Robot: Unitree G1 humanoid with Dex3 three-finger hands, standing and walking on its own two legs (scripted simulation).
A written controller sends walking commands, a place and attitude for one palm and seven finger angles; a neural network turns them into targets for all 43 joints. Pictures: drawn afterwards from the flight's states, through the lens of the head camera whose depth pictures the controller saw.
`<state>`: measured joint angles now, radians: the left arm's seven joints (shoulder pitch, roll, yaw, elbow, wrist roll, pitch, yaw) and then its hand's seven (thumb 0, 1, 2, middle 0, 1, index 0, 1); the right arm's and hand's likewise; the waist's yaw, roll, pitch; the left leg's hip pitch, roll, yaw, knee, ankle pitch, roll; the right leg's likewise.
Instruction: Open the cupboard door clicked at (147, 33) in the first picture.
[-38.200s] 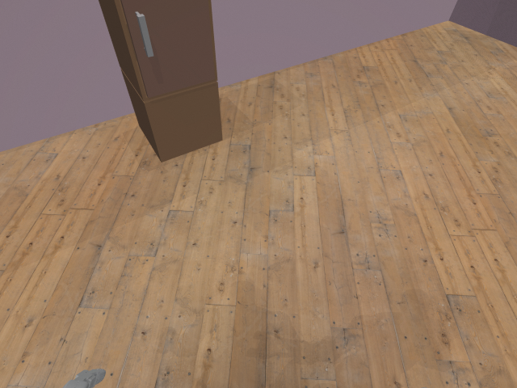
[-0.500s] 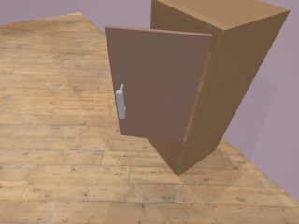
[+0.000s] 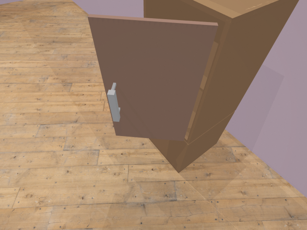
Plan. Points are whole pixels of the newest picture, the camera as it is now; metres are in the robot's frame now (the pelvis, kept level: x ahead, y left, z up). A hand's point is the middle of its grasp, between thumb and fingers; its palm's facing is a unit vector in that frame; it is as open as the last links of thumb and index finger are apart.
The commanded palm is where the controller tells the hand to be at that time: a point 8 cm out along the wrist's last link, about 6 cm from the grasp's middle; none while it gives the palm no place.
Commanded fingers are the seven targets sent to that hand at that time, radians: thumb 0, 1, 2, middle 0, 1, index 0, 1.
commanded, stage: come to a stop and stand still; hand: left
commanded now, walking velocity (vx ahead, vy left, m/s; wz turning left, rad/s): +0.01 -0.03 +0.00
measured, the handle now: (115, 102) +0.56 +0.18 -0.06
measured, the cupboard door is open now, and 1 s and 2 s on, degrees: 48 48 48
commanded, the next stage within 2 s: look again from close up in 1.70 s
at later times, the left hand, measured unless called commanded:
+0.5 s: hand out of the picture -0.06 +0.19 -0.17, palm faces +0.03 -0.98 -0.21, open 7.3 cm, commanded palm none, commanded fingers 0.00 0.90 0.90 -0.20 -0.30 -0.20 -0.30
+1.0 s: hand out of the picture -0.15 +0.17 -0.18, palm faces +0.09 -0.99 -0.14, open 7.4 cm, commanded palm none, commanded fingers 0.00 0.90 0.90 -0.20 -0.30 -0.20 -0.30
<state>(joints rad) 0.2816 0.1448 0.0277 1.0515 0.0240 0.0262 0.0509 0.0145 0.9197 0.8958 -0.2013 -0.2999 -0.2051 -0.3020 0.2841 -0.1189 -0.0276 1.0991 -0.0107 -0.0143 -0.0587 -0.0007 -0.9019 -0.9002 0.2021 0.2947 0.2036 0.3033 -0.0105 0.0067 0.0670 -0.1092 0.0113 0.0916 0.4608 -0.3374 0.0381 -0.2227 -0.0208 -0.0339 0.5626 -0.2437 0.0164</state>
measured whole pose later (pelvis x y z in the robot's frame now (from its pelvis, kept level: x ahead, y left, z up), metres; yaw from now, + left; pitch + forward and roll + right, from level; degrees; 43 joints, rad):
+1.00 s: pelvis -0.12 +0.02 -0.01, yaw +3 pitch -3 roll -1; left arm 0.37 0.12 0.01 1.05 0.03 0.01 0.02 0.01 0.91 0.90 -0.20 -0.30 -0.20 -0.30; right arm 0.31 -0.15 -0.02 1.06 -0.02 0.01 -0.01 0.00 -0.90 -0.90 0.20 0.29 0.20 0.30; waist 0.00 -0.01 0.02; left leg -0.34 -0.04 0.06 0.52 -0.21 0.06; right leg -0.33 -0.02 0.04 0.54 -0.28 0.00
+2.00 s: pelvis -0.19 +0.02 +0.00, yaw -1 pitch +0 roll +0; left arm 0.32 0.12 0.00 1.09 0.02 0.00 0.03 0.01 0.93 0.90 -0.20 -0.30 -0.20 -0.30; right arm 0.35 -0.11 0.01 1.11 -0.01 -0.04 -0.04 0.00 -0.90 -0.90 0.20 0.29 0.20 0.30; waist -0.01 -0.01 0.03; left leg -0.20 -0.02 0.09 0.46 -0.26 0.05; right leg -0.15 0.00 -0.03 0.48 -0.33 -0.01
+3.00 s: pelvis -0.11 +0.03 +0.00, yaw -1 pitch +1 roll +1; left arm 0.33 0.14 0.05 1.07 0.04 -0.01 0.00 0.01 0.91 0.90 -0.20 -0.30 -0.20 -0.30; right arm 0.37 -0.09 0.00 1.09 -0.03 -0.08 -0.03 0.00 -0.91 -0.90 0.20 0.29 0.20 0.30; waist 0.00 -0.04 0.02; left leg -0.19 0.00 0.16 0.40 -0.23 0.05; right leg -0.50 -0.07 -0.05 1.09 -0.32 -0.03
